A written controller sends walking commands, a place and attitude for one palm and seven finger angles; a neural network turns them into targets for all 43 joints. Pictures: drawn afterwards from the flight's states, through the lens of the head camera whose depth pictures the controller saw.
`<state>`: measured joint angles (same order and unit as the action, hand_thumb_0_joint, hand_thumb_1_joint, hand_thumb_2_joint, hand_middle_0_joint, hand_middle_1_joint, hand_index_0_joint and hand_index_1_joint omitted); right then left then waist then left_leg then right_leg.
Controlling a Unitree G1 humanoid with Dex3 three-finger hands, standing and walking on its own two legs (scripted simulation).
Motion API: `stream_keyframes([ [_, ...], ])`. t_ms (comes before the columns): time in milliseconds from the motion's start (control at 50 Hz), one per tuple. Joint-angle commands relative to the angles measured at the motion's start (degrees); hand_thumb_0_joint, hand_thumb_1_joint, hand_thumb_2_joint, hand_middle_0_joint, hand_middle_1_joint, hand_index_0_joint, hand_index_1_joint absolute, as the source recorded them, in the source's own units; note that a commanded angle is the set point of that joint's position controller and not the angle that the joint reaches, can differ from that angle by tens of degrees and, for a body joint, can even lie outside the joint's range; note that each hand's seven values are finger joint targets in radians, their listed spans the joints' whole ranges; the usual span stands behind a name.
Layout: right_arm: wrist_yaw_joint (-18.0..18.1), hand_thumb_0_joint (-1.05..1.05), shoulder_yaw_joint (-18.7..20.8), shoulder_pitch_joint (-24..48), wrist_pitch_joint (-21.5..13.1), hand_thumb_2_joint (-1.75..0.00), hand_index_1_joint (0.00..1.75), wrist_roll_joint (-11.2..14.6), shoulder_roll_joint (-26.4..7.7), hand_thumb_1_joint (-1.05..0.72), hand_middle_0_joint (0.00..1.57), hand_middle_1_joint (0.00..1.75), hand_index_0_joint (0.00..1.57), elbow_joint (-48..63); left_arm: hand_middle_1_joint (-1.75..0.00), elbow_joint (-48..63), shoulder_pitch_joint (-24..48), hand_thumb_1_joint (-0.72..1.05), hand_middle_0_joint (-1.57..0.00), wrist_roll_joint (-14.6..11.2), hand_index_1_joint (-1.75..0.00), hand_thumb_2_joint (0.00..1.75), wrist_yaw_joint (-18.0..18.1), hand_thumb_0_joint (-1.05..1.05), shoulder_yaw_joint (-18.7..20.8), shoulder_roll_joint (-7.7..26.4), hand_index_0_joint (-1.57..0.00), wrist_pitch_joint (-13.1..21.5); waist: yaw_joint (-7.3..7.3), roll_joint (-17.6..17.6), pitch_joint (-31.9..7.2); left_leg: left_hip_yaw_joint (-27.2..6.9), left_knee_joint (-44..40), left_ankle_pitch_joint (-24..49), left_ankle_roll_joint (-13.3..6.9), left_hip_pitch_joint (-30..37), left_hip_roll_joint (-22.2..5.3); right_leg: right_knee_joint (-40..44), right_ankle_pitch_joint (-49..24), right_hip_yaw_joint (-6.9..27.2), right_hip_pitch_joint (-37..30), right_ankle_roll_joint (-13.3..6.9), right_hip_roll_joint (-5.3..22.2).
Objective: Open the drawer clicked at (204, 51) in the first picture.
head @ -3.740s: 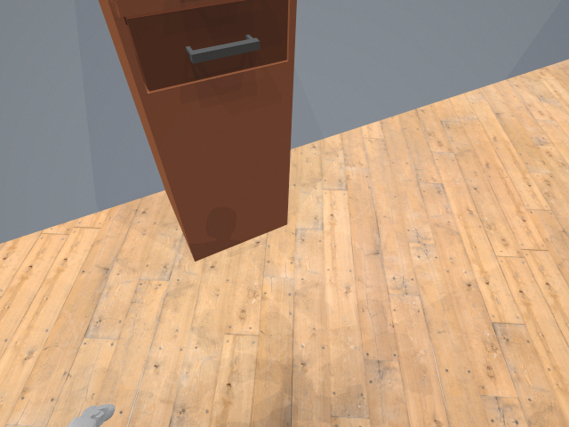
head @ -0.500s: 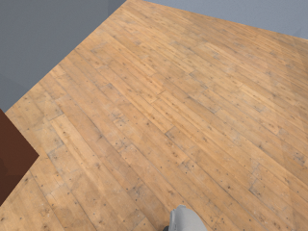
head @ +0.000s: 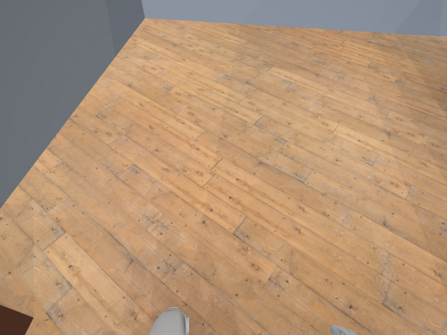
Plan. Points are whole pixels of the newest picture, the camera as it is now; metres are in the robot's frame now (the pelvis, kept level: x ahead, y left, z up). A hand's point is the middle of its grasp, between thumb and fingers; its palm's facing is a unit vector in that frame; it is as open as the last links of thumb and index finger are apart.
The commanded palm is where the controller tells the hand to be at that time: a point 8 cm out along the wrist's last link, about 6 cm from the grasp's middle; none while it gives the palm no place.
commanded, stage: walk to a spot facing it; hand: left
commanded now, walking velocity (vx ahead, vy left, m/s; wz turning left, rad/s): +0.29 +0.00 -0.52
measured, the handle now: out of the picture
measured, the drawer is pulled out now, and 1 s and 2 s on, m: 0.00 0.00 0.00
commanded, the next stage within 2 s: turn to face it in 0.52 s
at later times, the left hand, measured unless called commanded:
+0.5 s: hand (150, 259) +0.30 +0.20 -0.16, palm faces -0.24 -0.95 -0.19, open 7.4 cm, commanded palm none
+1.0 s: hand (187, 244) +0.34 +0.12 -0.16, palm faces -0.22 -0.96 -0.15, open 7.3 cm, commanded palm none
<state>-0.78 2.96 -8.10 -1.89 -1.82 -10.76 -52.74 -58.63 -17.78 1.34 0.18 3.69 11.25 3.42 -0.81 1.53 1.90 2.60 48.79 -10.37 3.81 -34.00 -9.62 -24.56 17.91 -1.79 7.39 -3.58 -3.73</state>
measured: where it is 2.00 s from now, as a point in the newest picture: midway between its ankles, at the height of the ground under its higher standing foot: outside the picture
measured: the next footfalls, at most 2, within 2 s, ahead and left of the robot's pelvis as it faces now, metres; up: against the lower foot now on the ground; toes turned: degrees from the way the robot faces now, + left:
left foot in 0.10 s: +0.18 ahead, +0.15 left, +0.00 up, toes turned +5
right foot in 0.60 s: +0.24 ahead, -0.11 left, +0.00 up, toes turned -29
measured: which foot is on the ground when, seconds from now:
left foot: up 0.00-0.08, down 0.10-0.60, up 0.62-1.00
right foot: down 0.00-0.12, up 0.14-0.58, down 0.60-1.00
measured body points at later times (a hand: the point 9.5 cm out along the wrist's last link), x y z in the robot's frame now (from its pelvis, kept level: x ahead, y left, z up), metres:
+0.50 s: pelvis +0.15 +0.04 +0.00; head +0.19 +0.04 +0.45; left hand +0.31 +0.25 -0.15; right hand +0.09 -0.21 -0.14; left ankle +0.14 +0.15 -0.74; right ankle +0.19 -0.10 -0.69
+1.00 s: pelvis +0.19 +0.00 -0.01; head +0.20 +0.00 +0.44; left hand +0.35 +0.17 -0.15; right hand +0.14 -0.22 -0.16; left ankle +0.22 +0.11 -0.71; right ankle +0.21 -0.10 -0.74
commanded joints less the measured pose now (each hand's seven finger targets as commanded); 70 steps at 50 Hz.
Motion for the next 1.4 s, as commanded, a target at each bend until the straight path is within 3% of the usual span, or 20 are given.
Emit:
stream_keyframes([
  [0,-0.16,0.0,0.24,3.2,-1.63,-0.9,0.3,0.31,-2.7,-0.9,0.2,0.3,0.2,4.26,-0.3,2.52,-4.48,0.9,-0.2,0.05,-0.3,0.9,0.37,0.0,1.61,8.45,-0.2,0.81,-2.17,-9.09,-0.26,3.57,-10.62,-2.31,-0.99,4.78,3.9,3.66,-30.14,12.37,-3.06,-6.25,14.06],
  [60,1.18,0.0,1.47,-8.78,-2.54,-0.9,0.3,0.06,-6.83,-0.9,0.2,0.3,0.2,0.78,-0.3,3.57,-1.83,0.9,-0.2,-0.54,-0.3,0.9,0.35,0.0,2.13,9.12,-0.2,0.49,4.2,-4.75,-6.78,3.81,-23.14,4.11,-2.25,28.8,4.92,-12.45,-33.49,10.59,4.1,-2.86,10.72],
  [100,1.88,0.0,3.47,-21.25,-2.66,-0.9,0.3,-0.35,-17.4,-0.9,0.2,0.3,0.2,-2.24,-0.3,5.2,-3.87,0.9,-0.2,-1.37,-0.3,0.9,-0.53,0.0,1.25,4.24,-0.2,0.76,7.26,16.93,-17.88,-23.24,-25.86,22.59,-11.96,53.16,-22.4,-45.05,15.62,1.25,27.52,2.41,0.77],
  [160,2.31,0.0,1.04,-11.7,-2.37,-0.9,0.3,0.32,-8.96,-0.9,0.2,0.3,0.2,-0.13,-0.3,4.88,1.53,0.9,-0.2,-0.14,-0.3,0.9,-0.87,0.0,2.2,5.58,-0.2,-0.69,4.47,6.31,-3.85,-11.46,-29.94,20.95,-10.75,33.21,-17.88,-53.34,7.61,3.51,29.58,3.88,7.56],
  [260,2.75,0.0,0.27,-7.15,-2.45,-0.9,0.3,0.59,-5.66,-0.9,0.2,0.3,0.2,-0.8,-0.3,4.36,-2.26,0.9,-0.2,0.05,-0.3,0.9,-1.84,0.0,2.16,1.28,-0.2,-4.53,-0.87,8.28,0.31,5.94,-31.7,22.53,-7.83,21.58,-11.06,-48.23,-0.57,-0.07,24.13,5.46,8.85],
  [480,2.32,0.0,2.74,-9.81,0.06,-0.9,0.3,-0.01,-9.03,-0.9,0.2,0.3,0.2,-1.28,-0.3,10.12,9.77,0.9,-0.2,0.34,-0.3,0.9,-1.98,0.0,1.96,1.3,-0.2,-5.32,2.71,9.85,0.8,13.27,-25.57,24.57,-8.62,30.19,-12.96,-19.84,-1.63,-5.21,21.33,5.37,7.8],
  [540,1.92,0.0,3.3,-9.21,0.71,-0.9,0.3,0.31,-10.67,-0.9,0.2,0.3,0.2,-0.44,-0.3,9.14,3.34,0.9,-0.2,0.5,-0.3,0.9,-1.61,0.0,2.36,4.38,-0.2,-3.98,-1.21,5.86,-4.05,15.44,-10.92,29.67,-5.5,29.45,-12.25,-8.52,-5.85,-6.99,8.46,3.44,4.64],
  [560,1.43,0.0,2.96,-10.34,0.92,-0.9,0.3,0.8,-9.63,-0.9,0.2,0.3,0.2,0.37,-0.3,7.77,-1.65,0.9,-0.2,0.78,-0.3,0.9,-1.22,0.0,3.21,8.42,-0.2,-3.0,-3.8,-2.79,-7.91,16.43,1.99,20.2,-2.61,19.9,-10.03,-3.03,-18.19,-1.38,-4.82,1.39,8.99],
  [580,1.07,0.0,1.73,-10.13,1.01,-0.9,0.3,1.05,-5.21,-0.9,0.2,0.3,0.2,2.96,-0.3,6.99,-6.05,0.9,-0.2,0.64,-0.3,0.9,-0.4,0.0,4.46,15.39,-0.2,-2.26,-5.15,-19.48,-11.92,14.48,17.89,-22.12,1.17,2.47,0.53,-1.42,-46.13,23.01,-15.53,-5.42,24.66],
  [600,2.1,0.0,1.59,-8.22,1.77,-0.9,0.3,1.44,-5.85,-0.9,0.2,0.3,0.2,3.91,-0.3,6.19,-7.36,0.9,-0.2,-0.86,-0.3,0.9,0.44,0.0,4.73,17.35,-0.2,-2.83,-5.31,-18.62,-15.21,4.56,25.11,-28.62,0.8,0.93,2.5,-0.53,-55.48,24.2,-14.91,-10.27,28.7],
  [640,2.33,0.0,1.01,-8.8,2.55,-0.9,0.3,1.3,-4.57,-0.9,0.2,0.3,0.2,1.82,-0.3,8.05,1.33,0.9,-0.2,-0.72,-0.3,0.9,1.57,0.0,3.54,11.54,-0.2,-3.08,-1.81,-13.89,-11.98,-1.15,26.24,-19.56,-0.22,0.97,0.74,2.15,-37.69,16.78,-8.77,-7.99,24.03],
  [740,1.94,0.0,0.1,-15.83,4.06,-0.9,0.3,0.62,-2.3,-0.9,0.2,0.3,0.2,-4.61,-0.3,8.18,10.31,0.9,-0.2,-0.17,-0.3,0.9,1.76,0.0,0.07,5.24,-0.2,-2.0,4.13,-6.44,-5.76,-1.76,14.29,-9.74,-0.75,12.26,2.36,6.92,-21.5,2.21,8.66,-3.94,17.56],
  [920,1.06,0.0,0.67,-7.46,4.3,-0.9,0.3,0.94,-1.8,-0.9,0.2,0.3,0.2,-2.07,-0.3,6.11,6.33,0.9,-0.2,0.22,-0.3,0.9,2.16,0.0,1.36,7.28,-0.2,-3.17,-0.5,-7.61,0.27,1.64,1.7,-16.31,-0.73,9.14,3.49,8.27,-12.95,2.64,5.18,-6.84,24.44],
  [1020,0.78,0.0,1.11,-12.19,3.76,-0.9,0.3,0.76,-1.79,-0.9,0.2,0.3,0.2,-2.08,-0.3,6.74,7.14,0.9,-0.2,-0.23,-0.3,0.9,2.04,0.0,2.03,7.58,-0.2,-3.81,1.93,-5.14,-3.42,4.07,-14.99,-6.38,-1.64,19.1,4.59,-0.63,-9.89,-3.81,7.23,-1.77,23.22],
  [1040,0.65,0.0,1.63,-13.77,3.46,-0.9,0.3,0.67,-3.84,-0.9,0.2,0.3,0.2,-2.07,-0.3,7.14,7.14,0.9,-0.2,-0.54,-0.3,0.9,1.95,0.0,1.96,6.02,-0.2,-4.27,2.84,2.1,-3.64,-2.17,-23.09,-3.16,-3.25,23.03,1.34,-7.62,-3.54,-6.08,12.52,1.14,20.44],
  [1060,0.84,0.0,2.68,-15.3,3.01,-0.9,0.3,0.18,-9.23,-0.9,0.2,0.3,0.2,-1.23,-0.3,8.98,6.74,0.9,-0.2,-1.01,-0.3,0.9,1.56,0.0,1.67,2.69,-0.2,-4.64,3.62,18.8,-2.6,-20.84,-30.91,5.61,-9.12,24.57,-10.87,-19.97,9.23,-9.85,23.16,5.99,12.23],
  [1080,1.29,0.0,3.32,-16.24,3.26,-0.9,0.3,-0.29,-11.54,-0.9,0.2,0.3,0.2,-1.06,-0.3,11.2,11.78,0.9,-0.2,-0.38,-0.3,0.9,1.44,0.0,1.33,2.98,-0.2,-4.97,5.59,17.36,-0.23,-27.39,-35.39,9.78,-14.85,21.48,-16.51,-32.59,16.66,-5.79,26.42,6.61,8.43],
  [1100,1.8,0.0,3.19,-14.63,3.02,-0.9,0.3,-0.24,-10.87,-0.9,0.2,0.3,0.2,-1.51,-0.3,10.6,12.57,0.9,-0.2,0.07,-0.3,0.9,1.24,0.0,1.76,3.59,-0.2,-5.35,4.49,11.67,-0.72,-24.44,-35.55,6.59,-14.66,20.1,-13.99,-38.23,12.23,-0.77,26.16,5.91,9.58],
  [1200,2.51,0.0,2.48,-9.03,1.42,-0.9,0.3,0.53,-9.53,-0.9,0.2,0.3,0.2,0.6,-0.3,7.77,8.41,0.9,-0.2,-0.19,-0.3,0.9,0.46,0.0,2.26,4.28,-0.2,-4.82,2.05,2.89,-6.24,-14.6,-30.18,18.66,-11.25,28.77,-5.01,-41.34,1.84,1.51,27.81,8.07,8.9],
  [1380,1.86,0.0,3.53,-9.73,2.44,-0.9,0.3,0.51,-11.69,-0.9,0.2,0.3,0.2,0.44,-0.3,9.31,11.16,0.9,-0.2,-0.73,-0.3,0.9,1.05,0.0,1.91,5.64,-0.2,-5.36,3.83,6.83,-4.39,-20.86,-30.61,13.36,-13.38,27.81,-3.67,-30.06,5.7,2.15,23.35,9.55,7.59],
])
